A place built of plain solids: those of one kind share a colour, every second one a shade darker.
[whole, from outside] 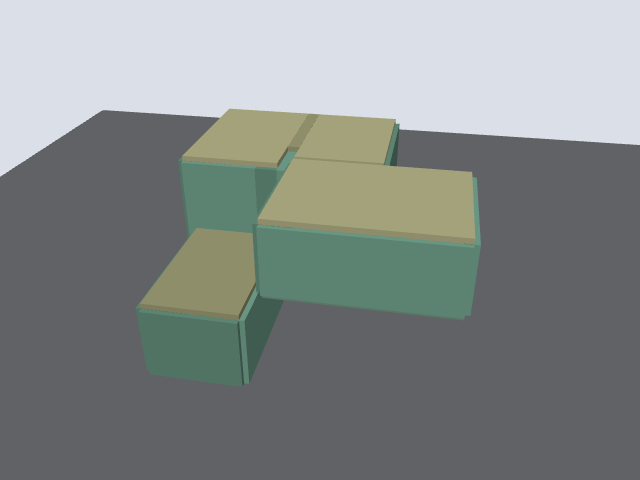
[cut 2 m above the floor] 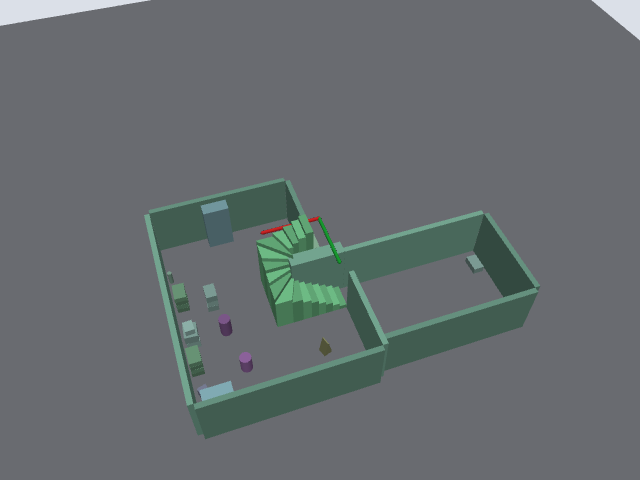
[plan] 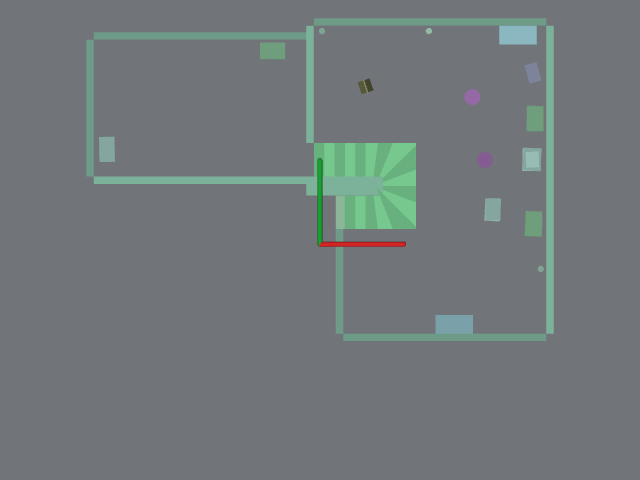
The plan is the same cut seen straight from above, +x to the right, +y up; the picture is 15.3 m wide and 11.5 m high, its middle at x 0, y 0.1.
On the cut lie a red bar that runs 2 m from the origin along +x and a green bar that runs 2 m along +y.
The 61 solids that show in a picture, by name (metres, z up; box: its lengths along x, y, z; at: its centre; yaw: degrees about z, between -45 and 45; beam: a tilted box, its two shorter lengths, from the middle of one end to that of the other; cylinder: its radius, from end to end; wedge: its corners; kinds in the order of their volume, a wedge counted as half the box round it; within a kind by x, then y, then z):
{
 "wall_1": {"box": [0.18, 3.28, 2.66], "at": [-5.51, 3.26, 1.28]},
 "wall_2": {"box": [0.18, 6.4, 2.5], "at": [-4.47, -2.04, 4.26]},
 "wall_3": {"box": [5.09, 0.18, 2.66], "at": [-2.87, 1.53, 1.28]},
 "wall_4": {"box": [5.09, 0.18, 2.66], "at": [-2.87, 4.99, 1.28]},
 "wall_5": {"box": [4.76, 0.18, 2.5], "at": [-2.0, -5.33, 4.26]},
 "wall_6": {"box": [4.76, 0.18, 2.5], "at": [-2.0, 1.25, 4.26]},
 "wall_7": {"box": [0.18, 0.8, 2.89], "at": [-0.24, 2.02, 4.06]},
 "wall_8": {"box": [0.18, 2.81, 5.56], "at": [-0.24, 3.83, 2.73]},
 "wall_9": {"box": [0.18, 2.51, 2.86], "at": [0.47, -0.89, 1.38]},
 "wall_10": {"box": [1.83, 0.46, 5.81], "at": [0.59, 1.39, 2.6]},
 "wall_11": {"box": [5.57, 0.18, 5.56], "at": [2.64, 5.33, 2.73]},
 "wall_12": {"box": [4.86, 0.18, 5.56], "at": [2.99, -2.23, 2.73]},
 "wall_13": {"box": [0.18, 7.38, 5.56], "at": [5.51, 1.55, 2.73]},
 "roof_1": {"box": [5.09, 3.28, 0.2], "at": [-2.87, 3.26, 2.71]},
 "roof_2": {"box": [4.76, 6.4, 0.2], "at": [-2.0, -2.04, 5.61]},
 "roof_3": {"box": [0.18, 3.31, 0.2], "at": [0.47, -0.49, 5.61]},
 "roof_4": {"box": [5.57, 3.61, 0.2], "at": [2.64, 3.43, 5.61]},
 "roof_5": {"box": [4.86, 3.31, 0.2], "at": [2.99, -0.49, 5.61]},
 "roof_6": {"box": [3.92, 0.46, 0.2], "at": [3.46, 1.39, 5.61]},
 "floor_1": {"box": [4.76, 6.4, 0.2], "at": [-2.0, -2.04, 2.91]},
 "floor_2": {"box": [0.22, 0.8, 3.06], "at": [0.49, 0.76, 1.48]},
 "tread_1": {"wedge": [[-0.15, 1.62, -0.05], [-0.15, 1.62, 0.17], [-0.15, 2.42, -0.05], [-0.15, 2.42, 0.17], [0.1, 2.42, -0.05], [0.1, 2.42, 0.17], [0.11, 1.62, -0.05], [0.11, 1.62, 0.17]]},
 "tread_2": {"wedge": [[0.1, 1.62, -0.05], [0.1, 1.62, 0.34], [0.1, 2.42, -0.05], [0.1, 2.42, 0.34], [0.35, 1.62, -0.05], [0.35, 1.62, 0.34], [0.35, 2.42, -0.05], [0.35, 2.42, 0.34]]},
 "tread_3": {"wedge": [[0.35, 1.62, -0.05], [0.35, 1.62, 0.5], [0.35, 2.42, -0.05], [0.35, 2.42, 0.5], [0.6, 1.62, -0.05], [0.6, 1.62, 0.5], [0.6, 2.42, -0.05], [0.6, 2.42, 0.5]]},
 "tread_4": {"wedge": [[0.59, 0.36, -0.05], [0.59, 0.36, 2.84], [0.59, 1.16, -0.05], [0.59, 1.16, 2.84], [0.84, 0.36, -0.05], [0.84, 0.36, 2.84], [0.84, 1.16, -0.05], [0.84, 1.16, 2.84]]},
 "tread_5": {"wedge": [[0.6, 1.62, -0.05], [0.6, 1.62, 0.67], [0.6, 2.42, -0.05], [0.6, 2.42, 0.67], [0.85, 1.62, -0.05], [0.85, 1.62, 0.67], [0.85, 2.42, -0.05], [0.85, 2.42, 0.67]]},
 "tread_6": {"wedge": [[0.84, 0.36, -0.05], [0.84, 0.36, 2.68], [0.84, 1.16, -0.05], [0.84, 1.16, 2.67], [1.09, 0.36, -0.05], [1.09, 0.36, 2.68], [1.09, 1.16, -0.05], [1.09, 1.16, 2.67]]},
 "tread_7": {"wedge": [[0.84, 2.42, -0.05], [0.84, 2.42, 0.84], [0.85, 1.62, -0.05], [0.85, 1.62, 0.84], [1.09, 1.62, -0.05], [1.09, 1.62, 0.84], [1.09, 2.42, -0.05], [1.09, 2.42, 0.84]]},
 "tread_8": {"wedge": [[1.09, 0.36, -0.05], [1.09, 0.36, 2.51], [1.09, 1.16, -0.05], [1.09, 1.16, 2.51], [1.28, 1.16, -0.05], [1.28, 1.16, 2.51], [1.39, 0.36, -0.05], [1.39, 0.36, 2.51]]},
 "tread_9": {"wedge": [[1.09, 1.62, -0.05], [1.09, 1.62, 1.0], [1.09, 2.42, -0.05], [1.09, 2.42, 1.0], [1.29, 1.62, -0.05], [1.29, 1.62, 1.0], [1.39, 2.42, -0.05], [1.39, 2.42, 1.0]]},
 "tread_10": {"wedge": [[1.28, 1.16, -0.05], [1.28, 1.16, 2.34], [1.38, 0.36, -0.05], [1.38, 0.36, 2.34], [1.43, 1.16, -0.05], [1.43, 1.16, 2.34], [1.74, 0.36, -0.05], [1.74, 0.36, 2.34]]},
 "tread_11": {"wedge": [[1.28, 1.62, -0.05], [1.28, 1.62, 1.17], [1.39, 2.42, -0.05], [1.39, 2.42, 1.17], [1.43, 1.62, -0.05], [1.43, 1.62, 1.17], [1.75, 2.42, -0.05], [1.75, 2.42, 1.17]]},
 "tread_12": {"wedge": [[1.35, 1.35, -0.05], [1.35, 1.35, 2.17], [1.74, 0.36, -0.05], [1.74, 0.36, 2.17], [2.3, 0.36, -0.05], [2.3, 0.36, 2.17], [2.3, 0.42, -0.05], [2.3, 0.42, 2.17]]},
 "tread_13": {"wedge": [[1.35, 1.43, -0.05], [1.35, 1.43, 1.34], [1.74, 2.42, -0.05], [1.74, 2.42, 1.34], [2.3, 2.36, -0.05], [2.3, 2.36, 1.34], [2.3, 2.42, -0.05], [2.3, 2.42, 1.34]]},
 "tread_14": {"wedge": [[1.5, 1.2, -0.05], [1.5, 1.2, 2.01], [1.5, 1.3, -0.05], [1.5, 1.3, 2.01], [2.3, 0.41, -0.05], [2.3, 0.41, 2.0], [2.3, 1.0, -0.05], [2.3, 1.0, 2.01]]},
 "tread_15": {"wedge": [[1.5, 1.3, -0.05], [1.5, 1.3, 1.84], [1.5, 1.39, -0.05], [1.5, 1.39, 1.84], [2.3, 1.0, -0.05], [2.3, 1.0, 1.84], [2.3, 1.39, -0.05], [2.3, 1.39, 1.84]]},
 "tread_16": {"wedge": [[1.5, 1.39, -0.05], [1.5, 1.39, 1.67], [1.5, 1.48, -0.05], [1.5, 1.48, 1.67], [2.3, 1.39, -0.05], [2.3, 1.39, 1.67], [2.3, 1.79, -0.05], [2.3, 1.79, 1.67]]},
 "tread_17": {"wedge": [[1.5, 1.48, -0.05], [1.5, 1.48, 1.51], [1.5, 1.58, -0.05], [1.5, 1.58, 1.51], [2.3, 1.78, -0.05], [2.3, 1.78, 1.51], [2.3, 2.37, -0.05], [2.3, 2.37, 1.51]]},
 "lockers_1": {"box": [0.9, 0.45, 1.85], "at": [3.22, -1.92, 0.88]},
 "lockers_2": {"box": [0.9, 0.45, 1.85], "at": [4.74, 5.01, 0.88]},
 "crate_1": {"box": [0.6, 0.4, 0.2], "at": [-1.14, 4.63, 0.3], "yaw": 0.1},
 "crate_2": {"box": [0.4, 0.6, 0.2], "at": [5.11, 0.48, 0.5], "yaw": -0.3},
 "crate_3": {"box": [0.4, 0.6, 0.25], "at": [5.11, 0.49, 0.07], "yaw": -2.6},
 "crate_4": {"box": [0.4, 0.6, 0.2], "at": [5.12, 0.49, 0.3], "yaw": -0.7},
 "crate_5": {"box": [0.4, 0.6, 0.2], "at": [5.12, 0.49, 0.7], "yaw": -2.5},
 "crate_6": {"box": [0.4, 0.6, 0.2], "at": [5.15, 3.02, 0.3], "yaw": -1.0},
 "crate_7": {"box": [0.4, 0.6, 0.2], "at": [5.16, 3.0, 0.7], "yaw": 0.7},
 "crate_8": {"box": [0.4, 0.6, 0.25], "at": [5.16, 3.01, 0.07], "yaw": -0.5},
 "crate_9": {"box": [0.4, 0.6, 0.2], "at": [5.16, 3.01, 0.5], "yaw": 1.4},
 "carton_1": {"box": [0.38, 0.61, 0.3], "at": [-5.1, 2.27, 0.1], "yaw": 0.9},
 "carton_2": {"box": [0.37, 0.53, 0.28], "at": [4.13, 0.82, 0.41], "yaw": -2.6},
 "carton_3": {"box": [0.37, 0.53, 0.33], "at": [4.14, 0.82, 0.11], "yaw": -3.4},
 "carton_4": {"box": [0.37, 0.53, 0.28], "at": [4.14, 0.83, 0.69], "yaw": 0.4},
 "carton_5": {"box": [0.44, 0.54, 0.4], "at": [5.07, 2.03, 0.15], "yaw": -0.2},
 "carton_6": {"box": [0.44, 0.54, 0.35], "at": [5.07, 2.03, 0.52], "yaw": -4.1},
 "carton_7": {"box": [0.31, 0.38, 0.24], "at": [5.09, 2.02, 0.81], "yaw": 3.4},
 "bin_1": {"cylinder": 0.19, "from": [3.65, 3.52, 0.0], "to": [3.65, 3.52, 0.62]},
 "bin_2": {"cylinder": 0.19, "from": [3.95, 2.02, 0.0], "to": [3.95, 2.02, 0.75]},
 "bucket_1": {"box": [0.3, 0.46, 0.39], "at": [5.1, 4.1, 0.14], "yaw": 15.7},
 "sign_1": {"wedge": [[0.9, 3.87, 0.0], [1.0, 3.59, 0.0], [1.03, 3.92, 0.62], [1.06, 3.93, 0.62], [1.13, 3.63, 0.62], [1.15, 3.64, 0.62], [1.19, 3.97, 0.0], [1.28, 3.69, 0.0]]},
 "extinguisher_1": {"cylinder": 0.07, "from": [5.29, -0.59, 0.0], "to": [5.29, -0.59, 0.52]}
}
